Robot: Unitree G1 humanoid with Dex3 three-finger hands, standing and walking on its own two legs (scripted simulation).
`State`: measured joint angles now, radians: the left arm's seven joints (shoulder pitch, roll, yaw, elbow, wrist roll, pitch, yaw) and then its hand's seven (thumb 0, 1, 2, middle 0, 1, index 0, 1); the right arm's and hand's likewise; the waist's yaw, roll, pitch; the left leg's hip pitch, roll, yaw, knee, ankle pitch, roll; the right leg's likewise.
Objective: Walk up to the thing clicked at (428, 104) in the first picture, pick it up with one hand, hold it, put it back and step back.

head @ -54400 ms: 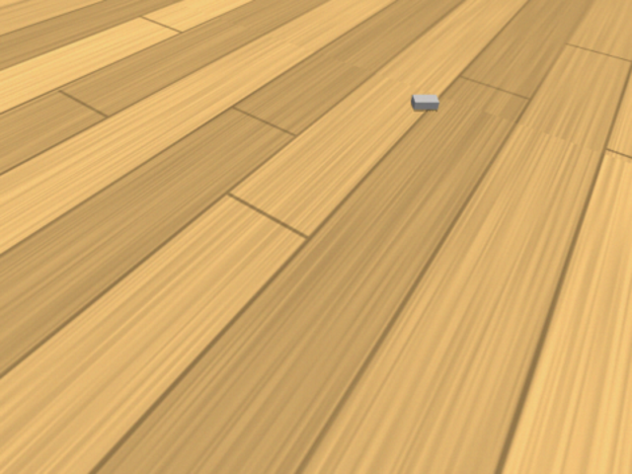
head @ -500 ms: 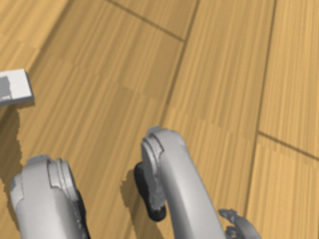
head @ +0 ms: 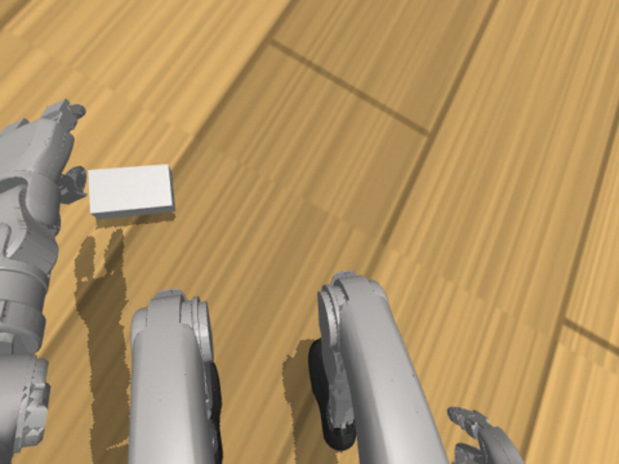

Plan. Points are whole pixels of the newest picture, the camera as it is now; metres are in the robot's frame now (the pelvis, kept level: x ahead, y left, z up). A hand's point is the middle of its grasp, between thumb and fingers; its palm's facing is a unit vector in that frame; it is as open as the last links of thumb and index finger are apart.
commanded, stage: home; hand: left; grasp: from above
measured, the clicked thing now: (133, 191) +0.53 +0.26 -0.38
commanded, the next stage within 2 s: none
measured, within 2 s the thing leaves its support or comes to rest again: neither
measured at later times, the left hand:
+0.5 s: hand out of the picture +0.29 +0.23 +0.08, palm faces +0.02 -0.92 -0.39, open 7.4 cm
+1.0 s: hand out of the picture +0.22 +0.21 +0.26, palm faces +0.20 -0.96 -0.21, open 7.4 cm
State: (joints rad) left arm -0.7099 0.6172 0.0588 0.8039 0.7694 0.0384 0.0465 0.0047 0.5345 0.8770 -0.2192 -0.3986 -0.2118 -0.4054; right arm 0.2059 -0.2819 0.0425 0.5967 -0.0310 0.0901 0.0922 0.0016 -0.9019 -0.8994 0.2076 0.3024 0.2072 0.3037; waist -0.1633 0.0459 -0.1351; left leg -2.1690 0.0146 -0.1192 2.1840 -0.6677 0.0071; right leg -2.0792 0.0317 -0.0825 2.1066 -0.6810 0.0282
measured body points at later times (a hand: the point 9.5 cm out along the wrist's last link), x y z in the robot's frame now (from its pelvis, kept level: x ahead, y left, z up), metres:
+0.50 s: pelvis +0.02 +0.00 +0.19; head +0.14 +0.04 +0.62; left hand +0.29 +0.27 +0.11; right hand +0.23 -0.22 +0.09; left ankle +0.08 +0.12 -0.37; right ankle +0.09 -0.13 -0.37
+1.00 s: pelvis +0.08 +0.01 +0.31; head +0.10 +0.02 +0.76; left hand +0.21 +0.26 +0.28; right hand +0.27 -0.21 +0.25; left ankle +0.08 +0.12 -0.37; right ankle +0.09 -0.13 -0.37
